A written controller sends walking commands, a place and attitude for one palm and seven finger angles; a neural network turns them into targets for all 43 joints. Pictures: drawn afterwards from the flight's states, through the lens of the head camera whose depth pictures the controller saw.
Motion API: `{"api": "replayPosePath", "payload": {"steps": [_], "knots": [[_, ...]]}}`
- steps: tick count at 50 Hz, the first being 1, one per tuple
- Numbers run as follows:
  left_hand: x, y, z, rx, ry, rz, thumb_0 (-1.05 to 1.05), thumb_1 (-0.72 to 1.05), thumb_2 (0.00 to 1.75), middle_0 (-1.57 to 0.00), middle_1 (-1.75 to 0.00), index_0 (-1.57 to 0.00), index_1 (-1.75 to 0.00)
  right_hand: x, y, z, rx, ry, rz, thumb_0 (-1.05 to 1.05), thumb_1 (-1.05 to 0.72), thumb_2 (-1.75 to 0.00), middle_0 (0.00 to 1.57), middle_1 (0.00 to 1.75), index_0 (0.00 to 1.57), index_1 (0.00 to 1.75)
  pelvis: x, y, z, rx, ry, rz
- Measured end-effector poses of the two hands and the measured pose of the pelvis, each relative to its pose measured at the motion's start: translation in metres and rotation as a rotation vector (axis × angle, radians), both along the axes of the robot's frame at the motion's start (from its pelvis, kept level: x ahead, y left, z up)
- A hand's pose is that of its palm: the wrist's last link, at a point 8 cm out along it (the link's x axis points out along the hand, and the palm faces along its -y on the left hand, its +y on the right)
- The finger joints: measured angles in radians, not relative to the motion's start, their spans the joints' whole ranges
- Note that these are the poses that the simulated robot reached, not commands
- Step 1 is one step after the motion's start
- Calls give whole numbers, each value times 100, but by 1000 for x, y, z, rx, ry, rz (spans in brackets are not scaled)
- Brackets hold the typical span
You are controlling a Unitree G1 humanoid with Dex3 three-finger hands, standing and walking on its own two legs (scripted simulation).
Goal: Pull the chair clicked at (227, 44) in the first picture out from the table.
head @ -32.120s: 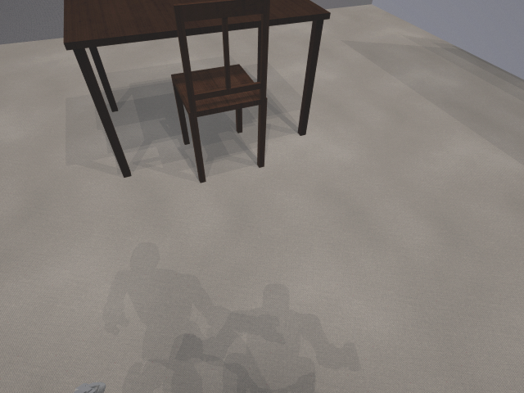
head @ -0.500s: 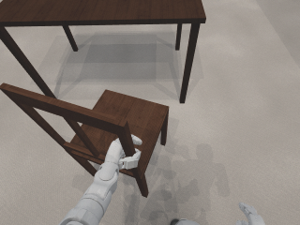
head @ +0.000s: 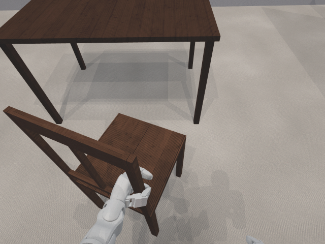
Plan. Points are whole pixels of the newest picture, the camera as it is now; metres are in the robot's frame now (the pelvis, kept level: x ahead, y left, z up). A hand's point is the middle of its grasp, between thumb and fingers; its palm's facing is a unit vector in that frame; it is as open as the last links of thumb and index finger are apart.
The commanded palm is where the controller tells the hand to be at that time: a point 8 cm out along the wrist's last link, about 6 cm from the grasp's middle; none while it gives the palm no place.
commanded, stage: stop walking, hand still on the chair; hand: left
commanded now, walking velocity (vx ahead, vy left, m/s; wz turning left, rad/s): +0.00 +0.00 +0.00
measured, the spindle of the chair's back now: (90, 169) +0.34 +0.24 -0.09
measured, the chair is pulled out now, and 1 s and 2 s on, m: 0.54 0.54 0.54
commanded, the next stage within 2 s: open the thumb and straighten the fingers in 0.46 s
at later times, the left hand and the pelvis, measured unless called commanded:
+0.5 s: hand (143, 195) +0.25 +0.07 -0.06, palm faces -0.19 -0.98 -0.10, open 5.9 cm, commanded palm +0.24 +0.12 -0.05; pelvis +0.01 +0.01 +0.00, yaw +1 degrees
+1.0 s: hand (136, 193) +0.26 +0.09 -0.08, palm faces -0.21 -0.97 -0.09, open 13.1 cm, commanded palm +0.26 +0.14 -0.05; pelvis +0.00 +0.02 -0.04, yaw +2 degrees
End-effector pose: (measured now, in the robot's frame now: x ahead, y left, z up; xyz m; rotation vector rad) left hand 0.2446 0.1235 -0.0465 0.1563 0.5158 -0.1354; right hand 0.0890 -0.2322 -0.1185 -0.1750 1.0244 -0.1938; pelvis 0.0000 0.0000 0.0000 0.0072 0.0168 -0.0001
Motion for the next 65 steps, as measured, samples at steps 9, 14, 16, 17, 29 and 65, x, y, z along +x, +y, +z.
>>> {"api": "replayPosePath", "payload": {"steps": [9, 14, 16, 17, 29, 65], "knots": [[1, 0, 0, -3, -3, -26, 12, 59, 79, -33, -132, -50, -145, 43, -7, 14, -43, -91, 15, 1, -90, -90, 20, 30, 20, 30, 10, 3, 0, 3, -8, 9], [1, 0, -1, -9, -2, -21, 12, 59, 80, -32, -133, -50, -145, 63, -1, 22, -37, -143, 38, 1, -90, -90, 20, 30, 20, 30, 12, 3, 0, 2, -9, 12], [1, 0, -1, -11, -1, -18, 12, 59, 80, -32, -133, -50, -145, 68, 3, 24, -32, -153, 45, 0, -90, -90, 20, 30, 20, 30, 12, 3, 0, 1, -8, 13], [1, 0, -1, -12, -1, -17, 12, 59, 80, -32, -134, -50, -145, 70, 4, 25, -29, -155, 49, 0, -90, -90, 20, 30, 20, 30, 12, 3, 0, 1, -8, 13], [1, 0, -1, -19, 0, -27, 12, 60, 79, -31, -136, -50, -145, 58, 16, 19, -13, -98, 47, 0, -90, -90, 20, 30, 20, 30, 15, 9, 1, -3, -5, 14], [11, 34, -19, -19, 25, -3, -1, -53, 21, -7, -20, -7, -21, 75, 6, -12, 22, -222, 97, 1, -90, -90, 20, 30, 20, 30, 11, 7, -47, -1, 203, 57]]}}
